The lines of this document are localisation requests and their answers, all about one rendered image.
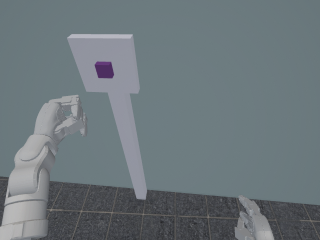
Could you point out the right robot hand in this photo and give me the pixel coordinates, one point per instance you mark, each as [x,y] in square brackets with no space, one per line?
[258,227]

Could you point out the button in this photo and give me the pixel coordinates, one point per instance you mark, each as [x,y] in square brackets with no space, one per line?
[104,69]

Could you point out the left robot forearm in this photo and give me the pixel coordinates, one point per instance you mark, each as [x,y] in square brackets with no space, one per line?
[24,216]

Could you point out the panel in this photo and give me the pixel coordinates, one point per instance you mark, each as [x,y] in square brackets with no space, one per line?
[119,49]

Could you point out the left robot hand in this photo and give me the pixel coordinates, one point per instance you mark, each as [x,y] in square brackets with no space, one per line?
[51,120]

